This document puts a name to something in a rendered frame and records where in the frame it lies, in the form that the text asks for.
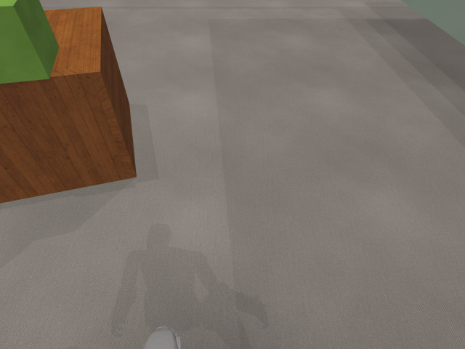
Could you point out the carton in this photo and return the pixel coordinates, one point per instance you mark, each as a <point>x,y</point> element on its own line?
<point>28,47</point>

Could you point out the robot left thigh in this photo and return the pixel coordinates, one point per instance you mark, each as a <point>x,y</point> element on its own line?
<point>162,340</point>

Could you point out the pedestal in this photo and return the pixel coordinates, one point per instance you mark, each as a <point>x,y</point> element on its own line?
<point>73,130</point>

